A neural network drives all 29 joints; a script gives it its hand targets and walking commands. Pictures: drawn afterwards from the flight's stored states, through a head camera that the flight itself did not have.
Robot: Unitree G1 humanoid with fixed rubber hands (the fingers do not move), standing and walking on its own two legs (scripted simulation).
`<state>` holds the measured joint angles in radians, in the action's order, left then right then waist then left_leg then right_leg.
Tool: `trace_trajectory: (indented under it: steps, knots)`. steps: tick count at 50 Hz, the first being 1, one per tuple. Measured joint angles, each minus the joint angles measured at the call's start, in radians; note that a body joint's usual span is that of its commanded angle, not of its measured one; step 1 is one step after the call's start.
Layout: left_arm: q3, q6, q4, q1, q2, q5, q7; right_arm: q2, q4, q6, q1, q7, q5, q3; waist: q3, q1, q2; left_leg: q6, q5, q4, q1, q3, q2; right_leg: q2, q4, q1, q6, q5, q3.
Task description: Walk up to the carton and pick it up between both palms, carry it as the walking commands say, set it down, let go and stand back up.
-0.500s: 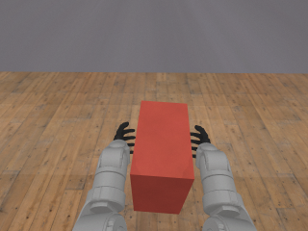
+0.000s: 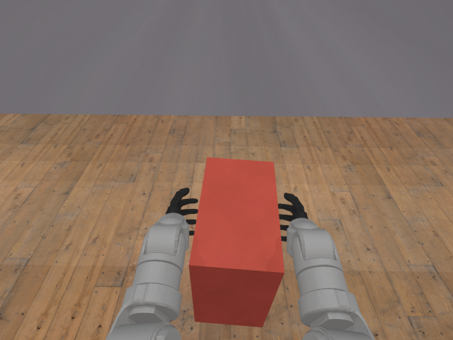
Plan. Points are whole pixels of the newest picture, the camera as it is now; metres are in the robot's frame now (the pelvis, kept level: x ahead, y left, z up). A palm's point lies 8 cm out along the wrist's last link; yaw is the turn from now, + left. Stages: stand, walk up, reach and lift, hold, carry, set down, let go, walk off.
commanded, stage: hold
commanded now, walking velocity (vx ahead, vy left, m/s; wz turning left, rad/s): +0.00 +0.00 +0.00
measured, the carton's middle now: (234, 241) +0.33 +0.00 -0.03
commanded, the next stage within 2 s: carry in 0.24 s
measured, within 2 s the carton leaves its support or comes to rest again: neither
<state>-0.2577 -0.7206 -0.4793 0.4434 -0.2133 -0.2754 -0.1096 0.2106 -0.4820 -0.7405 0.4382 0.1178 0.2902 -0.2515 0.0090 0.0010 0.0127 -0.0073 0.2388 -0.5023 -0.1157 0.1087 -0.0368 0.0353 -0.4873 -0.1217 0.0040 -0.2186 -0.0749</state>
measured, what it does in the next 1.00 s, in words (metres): steps to the right, turning right: right foot, then left foot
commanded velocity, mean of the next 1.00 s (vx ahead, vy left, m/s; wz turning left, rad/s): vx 0.00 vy -0.16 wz -0.48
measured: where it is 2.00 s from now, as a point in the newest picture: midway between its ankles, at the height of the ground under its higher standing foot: outside the picture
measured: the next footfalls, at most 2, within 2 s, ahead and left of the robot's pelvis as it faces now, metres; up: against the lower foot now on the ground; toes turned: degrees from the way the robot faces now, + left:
right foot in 0.54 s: +0.04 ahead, -0.18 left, +0.00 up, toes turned -14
left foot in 0.82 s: +0.05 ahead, +0.00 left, +0.00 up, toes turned -13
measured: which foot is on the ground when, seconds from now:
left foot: down 0.00-0.54, up 0.56-0.80, down 0.82-1.00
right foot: down 0.00-0.30, up 0.32-0.52, down 0.54-0.82, up 0.84-1.00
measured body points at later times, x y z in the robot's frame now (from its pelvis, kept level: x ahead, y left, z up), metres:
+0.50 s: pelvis -0.01 -0.03 +0.00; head -0.01 -0.03 +0.45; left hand +0.33 +0.05 +0.05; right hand +0.30 -0.18 +0.05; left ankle +0.03 +0.13 -0.74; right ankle +0.00 -0.16 -0.72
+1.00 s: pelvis -0.04 -0.11 -0.01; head -0.03 -0.10 +0.44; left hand +0.28 -0.13 +0.06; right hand +0.18 -0.34 +0.06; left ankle +0.02 +0.00 -0.74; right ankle -0.09 -0.24 -0.68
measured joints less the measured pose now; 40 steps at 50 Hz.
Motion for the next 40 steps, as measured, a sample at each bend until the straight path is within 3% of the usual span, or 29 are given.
trace_trajectory:
  steps: [11, 17, 21, 24, 26, 28, 31, 34, 37, 40]
  knots:
    - [-0.011, -0.005, -0.003, 0.007, -0.003, -0.008, 0.004, 0.002, -0.005, -0.004, 0.006, 0.001, 0.002, -0.006, 0.003, 0.002, -0.002, 0.0, 0.0, -0.016, -0.007, -0.001, -0.001, 0.001, -0.015, -0.007, 0.001, 0.0, -0.001]
    - [0.04, -0.032, 0.086, -0.039, 0.028, 0.032, 0.002, -0.004, 0.032, -0.011, -0.01, 0.019, -0.035, 0.065, -0.111, -0.046, -0.027, -0.01, 0.023, -0.07, -0.168, -0.074, 0.032, 0.011, -0.149, -0.222, -0.017, -0.055, -0.017]
    - [0.103, -0.076, 0.199, -0.073, 0.065, 0.124, -0.023, -0.015, 0.146, -0.061, -0.038, 0.046, -0.073, 0.139, -0.117, -0.065, -0.004, -0.031, 0.023, -0.069, -0.223, -0.105, 0.104, 0.001, -0.35, -0.348, -0.011, -0.191, 0.07]
    - [0.141, -0.133, 0.302, -0.087, 0.078, 0.191, -0.051, -0.03, 0.287, -0.134, -0.076, 0.07, -0.118, 0.181, -0.104, -0.064, 0.013, -0.057, 0.022, -0.068, -0.248, -0.119, 0.158, -0.014, -0.27, -0.341, -0.01, -0.202, 0.102]
    - [0.156, -0.177, 0.38, -0.095, 0.076, 0.217, -0.067, -0.037, 0.384, -0.184, -0.098, 0.086, -0.147, 0.198, -0.093, -0.058, 0.022, -0.08, 0.035, -0.093, -0.268, -0.131, 0.19, -0.02, -0.128, -0.294, -0.012, -0.139, 0.124]
    - [0.157, -0.212, 0.44, -0.098, 0.052, 0.221, -0.078, -0.043, 0.467, -0.228, -0.114, 0.098, -0.172, 0.196, -0.092, -0.048, 0.041, -0.092, 0.078, -0.18, -0.319, -0.133, 0.225, 0.001, -0.068, -0.297, -0.018, 0.018, 0.133]
    - [0.19, -0.258, 0.483, -0.109, 0.036, 0.208, -0.089, -0.053, 0.547, -0.277, -0.153, 0.106, -0.211, 0.182, -0.093, -0.009, 0.021, -0.084, 0.311, -0.448, -0.431, -0.132, 0.183, 0.006, -0.119, -0.348, -0.05, -0.013, 0.119]
    - [0.22, -0.318, 0.541, -0.125, 0.045, 0.207, -0.094, -0.057, 0.605, -0.331, -0.165, 0.124, -0.242, 0.188, -0.082, 0.029, 0.005, -0.083, 0.308, -0.557, -0.481, -0.166, 0.142, 0.02, -0.103, -0.358, -0.065, -0.008, 0.095]
    - [0.231, -0.358, 0.587, -0.131, 0.047, 0.197, -0.095, -0.055, 0.634, -0.365, -0.159, 0.128, -0.252, 0.189, -0.077, 0.043, -0.005, -0.081, 0.264, -0.489, -0.468, -0.193, 0.112, 0.049, -0.094, -0.367, -0.077, 0.01, 0.072]
    - [0.231, -0.391, 0.617, -0.133, 0.047, 0.185, -0.097, -0.051, 0.636, -0.385, -0.146, 0.124, -0.253, 0.188, -0.084, 0.038, -0.022, -0.063, 0.177, -0.282, -0.388, -0.208, 0.088, 0.085, -0.11, -0.382, -0.085, 0.014, 0.05]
